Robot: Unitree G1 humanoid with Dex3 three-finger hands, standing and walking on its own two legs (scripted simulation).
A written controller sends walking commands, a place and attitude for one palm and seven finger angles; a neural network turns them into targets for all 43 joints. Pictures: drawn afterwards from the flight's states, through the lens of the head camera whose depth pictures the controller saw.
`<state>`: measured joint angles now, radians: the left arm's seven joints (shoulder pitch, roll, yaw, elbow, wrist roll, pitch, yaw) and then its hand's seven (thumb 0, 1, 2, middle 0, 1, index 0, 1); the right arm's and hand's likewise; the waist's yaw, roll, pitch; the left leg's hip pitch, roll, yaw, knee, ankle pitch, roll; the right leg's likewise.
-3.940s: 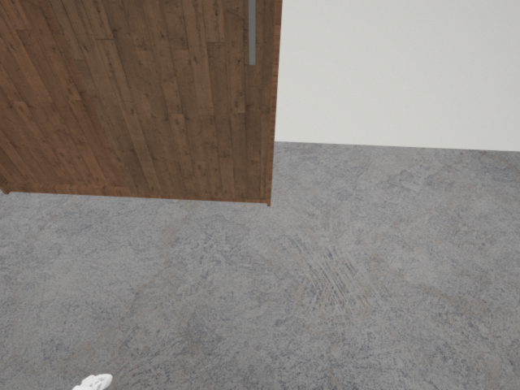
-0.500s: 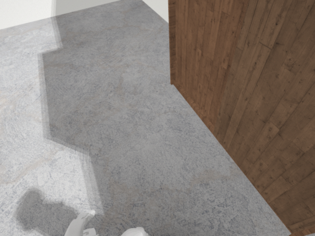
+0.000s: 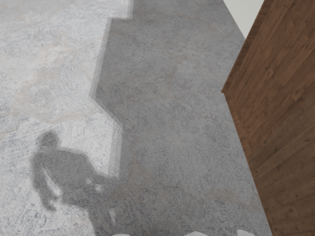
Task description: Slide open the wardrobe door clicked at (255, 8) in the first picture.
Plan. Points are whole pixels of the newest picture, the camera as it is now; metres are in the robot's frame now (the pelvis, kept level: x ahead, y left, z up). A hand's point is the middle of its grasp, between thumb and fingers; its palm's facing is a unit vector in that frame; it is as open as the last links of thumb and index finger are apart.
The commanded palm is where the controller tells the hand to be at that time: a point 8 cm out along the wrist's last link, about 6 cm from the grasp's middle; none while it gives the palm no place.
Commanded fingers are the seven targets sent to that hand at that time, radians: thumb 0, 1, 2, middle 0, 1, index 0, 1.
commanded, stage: walk to a spot facing it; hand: right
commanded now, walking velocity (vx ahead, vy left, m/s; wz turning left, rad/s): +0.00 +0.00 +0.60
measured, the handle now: out of the picture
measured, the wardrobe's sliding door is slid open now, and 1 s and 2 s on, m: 0.00 0.00 0.00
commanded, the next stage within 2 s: turn to face it in 1.28 s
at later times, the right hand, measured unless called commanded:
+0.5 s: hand out of the picture +0.11 -0.24 -0.17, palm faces -0.24 +0.96 -0.17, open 7.4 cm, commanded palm none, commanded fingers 0.00 -0.90 -0.90 0.20 0.30 0.20 0.30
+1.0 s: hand (199, 229) +0.17 -0.11 -0.14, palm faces -0.54 +0.81 -0.25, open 7.4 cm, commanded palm none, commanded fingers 0.00 -0.90 -0.90 0.20 0.30 0.20 0.30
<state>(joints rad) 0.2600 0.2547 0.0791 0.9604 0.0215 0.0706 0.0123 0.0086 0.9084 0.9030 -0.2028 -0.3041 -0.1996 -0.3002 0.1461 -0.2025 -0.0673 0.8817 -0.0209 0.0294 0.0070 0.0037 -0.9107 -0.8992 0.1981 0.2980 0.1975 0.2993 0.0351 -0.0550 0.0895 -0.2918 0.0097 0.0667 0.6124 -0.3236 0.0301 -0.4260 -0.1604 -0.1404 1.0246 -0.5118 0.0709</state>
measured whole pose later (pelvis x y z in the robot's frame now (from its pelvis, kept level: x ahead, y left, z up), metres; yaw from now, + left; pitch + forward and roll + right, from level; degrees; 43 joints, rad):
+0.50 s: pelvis -0.01 -0.05 +0.01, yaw +18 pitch +0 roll +2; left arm 0.17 0.18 0.02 0.87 0.03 0.02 0.02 0.01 0.91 0.90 -0.20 -0.30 -0.20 -0.30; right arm 0.21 -0.27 -0.11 0.91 -0.03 0.09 0.03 0.01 -0.91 -0.90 0.20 0.30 0.20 0.30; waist -0.02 0.07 0.06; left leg -0.51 -0.03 -0.05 1.12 -0.39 -0.05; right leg -0.24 -0.08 -0.15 0.52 -0.28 -0.03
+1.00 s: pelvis -0.01 +0.01 +0.01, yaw +36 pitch +0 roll +0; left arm 0.30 0.25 0.08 1.00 0.04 0.06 -0.02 0.01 0.91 0.90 -0.20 -0.30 -0.20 -0.30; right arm 0.24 -0.18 -0.06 0.92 -0.02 -0.01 0.01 0.00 -0.91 -0.90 0.20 0.30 0.20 0.30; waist 0.02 -0.05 0.02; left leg -0.18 0.00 0.07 0.51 -0.33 0.03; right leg -0.48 -0.15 -0.10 1.09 -0.39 0.06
